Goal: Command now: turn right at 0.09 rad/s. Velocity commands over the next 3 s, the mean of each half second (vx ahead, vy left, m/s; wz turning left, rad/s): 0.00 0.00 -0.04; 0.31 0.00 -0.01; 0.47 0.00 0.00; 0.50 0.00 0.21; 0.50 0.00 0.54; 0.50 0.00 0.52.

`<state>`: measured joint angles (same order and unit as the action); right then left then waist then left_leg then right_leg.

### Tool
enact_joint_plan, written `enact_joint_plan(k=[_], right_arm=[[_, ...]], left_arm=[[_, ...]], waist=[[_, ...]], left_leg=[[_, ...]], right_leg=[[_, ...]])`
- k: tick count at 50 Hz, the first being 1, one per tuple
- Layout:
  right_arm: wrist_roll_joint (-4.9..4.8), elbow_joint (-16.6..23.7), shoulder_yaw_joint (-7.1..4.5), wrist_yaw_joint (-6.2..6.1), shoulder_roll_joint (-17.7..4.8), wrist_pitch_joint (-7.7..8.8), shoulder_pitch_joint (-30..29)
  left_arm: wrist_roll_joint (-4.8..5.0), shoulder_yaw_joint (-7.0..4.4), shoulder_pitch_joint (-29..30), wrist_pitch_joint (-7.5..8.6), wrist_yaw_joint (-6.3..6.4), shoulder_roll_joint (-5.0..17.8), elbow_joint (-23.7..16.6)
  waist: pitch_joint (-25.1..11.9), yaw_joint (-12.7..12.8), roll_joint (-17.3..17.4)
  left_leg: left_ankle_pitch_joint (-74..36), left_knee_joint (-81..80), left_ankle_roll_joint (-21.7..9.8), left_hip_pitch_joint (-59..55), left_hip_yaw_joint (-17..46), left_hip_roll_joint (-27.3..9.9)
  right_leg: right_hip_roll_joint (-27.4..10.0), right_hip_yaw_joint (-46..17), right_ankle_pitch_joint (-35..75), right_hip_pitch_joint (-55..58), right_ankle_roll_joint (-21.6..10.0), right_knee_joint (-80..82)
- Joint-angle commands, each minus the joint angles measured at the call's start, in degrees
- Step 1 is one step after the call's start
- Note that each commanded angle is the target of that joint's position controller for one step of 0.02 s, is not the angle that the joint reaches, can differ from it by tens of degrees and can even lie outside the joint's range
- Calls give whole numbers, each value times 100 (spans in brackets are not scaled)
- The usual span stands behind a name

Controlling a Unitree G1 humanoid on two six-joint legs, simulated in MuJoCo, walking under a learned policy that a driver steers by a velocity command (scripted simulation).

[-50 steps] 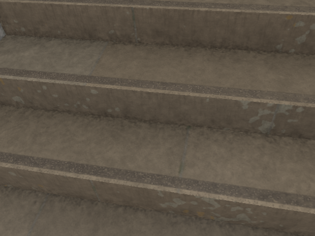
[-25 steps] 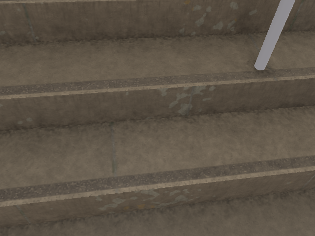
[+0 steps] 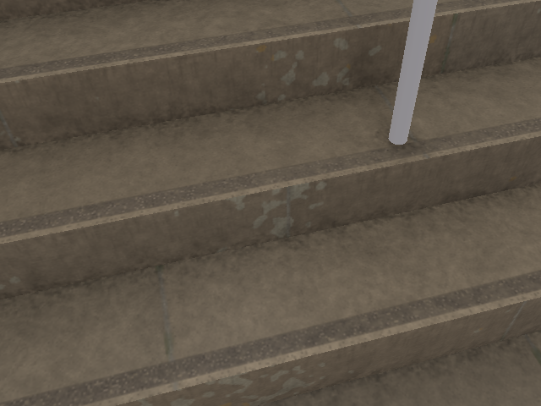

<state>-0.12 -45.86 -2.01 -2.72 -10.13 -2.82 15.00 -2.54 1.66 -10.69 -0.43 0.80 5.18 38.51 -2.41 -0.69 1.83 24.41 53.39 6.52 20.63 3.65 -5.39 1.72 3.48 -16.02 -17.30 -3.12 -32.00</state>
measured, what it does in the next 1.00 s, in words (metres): walks ahead: left foot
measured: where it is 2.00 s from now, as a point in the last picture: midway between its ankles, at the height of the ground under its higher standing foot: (255, 286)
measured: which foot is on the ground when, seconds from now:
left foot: up 0.00-0.04, down 0.06-0.70, up 0.72-1.00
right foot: down 0.00-1.00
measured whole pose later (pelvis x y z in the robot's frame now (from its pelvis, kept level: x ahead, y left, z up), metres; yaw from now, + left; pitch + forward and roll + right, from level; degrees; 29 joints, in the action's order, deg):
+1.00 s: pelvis +0.13 +0.03 +0.02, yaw +2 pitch +4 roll +2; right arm -1.5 -38.1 7.9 1.3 -3.1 4.0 2.7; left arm -0.1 3.4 -32.8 2.1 1.0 4.5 65.6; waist -2.4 0.4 -0.6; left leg 10.9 107.9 -5.7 74.7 -0.4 -1.7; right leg -2.0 5.1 -17.3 -1.1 -1.1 -14.2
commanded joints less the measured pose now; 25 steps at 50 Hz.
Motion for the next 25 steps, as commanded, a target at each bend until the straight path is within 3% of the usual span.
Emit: enact_joint_plan(k=[1, 2, 3, 4, 5, 6, 7, 9, 12, 20, 23, 24, 25], right_arm=[[-4, 94, 11, -23, -112, 82, 63], [67, -28, 7, -28, -201, 96, 170], [173, -160, -36, -32, -473, 101, 341], [182, -158, -100, -9, -765, 103, 450], [114, -303, -158, 27, -887, 107, 407], [119, -358, -131, 55, -621, 128, 500], [160, -452, -104, 51, -512, 155, 480], [161, -567, -89, 51, -430, 228, 454], [136, -749, -81, 64, -416, 274, 546], [142, -1053, -45, 70, -476, 268, 745], [129, -1141, 14, 79, -459, 224, 816], [124, -1149, 60, 58, -347, 244, 878], [104, -1203, 49, 34, -417, 239, 956]], left_arm=[[77, -180, 109, 40, 61, 524, -198], [144, -205, -27, 42, 54, 566, -85], [142, -233, -149, 75, 20, 631, 31], [151, -267, -270, 121, -28, 701, 112], [141, -289, -382, 130, -76, 670, 221], [190, -319, -96, 128, -20, 781, 376], [223, -336, 39, 119, 23, 755, 411], [173, -365, -68, 70, 74, 723, 584], [163, -403, -251, 33, 93, 706, 836], [187, -469, -542, -58, 157, 887, 1315], [223, -459, -515, -61, 146, 925, 1422], [241, -470, -472, -37, 97, 1011, 1431], [262, -483, -489, -33, 79, 1036, 1476]], waist=[[43, 22, -1009], [160, 9, -886], [178, 28, -637], [118, 140, -372], [279, 224, 164], [322, -81, 55], [300, -62, 115], [149, -24, 98], [21, 0, 10], [209, -2, -131], [250, -3, -146], [243, -65, -153], [216, -55, -115]], left_leg=[[-240, -2337, -93, -372, -249, 103], [-1029, -3135, -190, -665, -219, 90], [-1973, -3163, -313, -917, 42, -61], [-2435, -3057, -426, -1079, 56, -154], [-1829, -2892, -619, -782, -67, -39], [-1467, -3106, -708, -616, -109, -23], [-1584, -3223, -731, -580, -96, -16], [-1950, -3293, -773, -667, -109, 7], [-2153, -3383, -815, -751, -137, 36], [-2270, -3557, -899, -805, -202, 114], [-2165, -3556, -945, -761, -241, 160], [-2047, -3606, -991, -818, -218, 187], [-1498, -3601, -1071, -854, -242, 236]], right_leg=[[-1136, -1294, 1789, 669, -728, 1004], [-1059, -1314, 1543, 608, -592, 981], [-994, -1383, 1269, 446, -419, 981], [-757, -1096, 892, 360, -318, 916], [-549, -830, 852, 464, -188, 1161], [-513, -738, 806, 585, -89, 1016], [-507, -656, 1021, 700, -46, 931], [-488, -564, 1498, 888, -8, 851], [-492, -507, 1698, 1067, -6, 856], [-514, -410, 1673, 1024, 113, 918], [-514, -392, 1583, 982, 142, 893], [-541, -412, 1571, 905, 169, 904], [-461, -320, 1004, 846, 148, 832]])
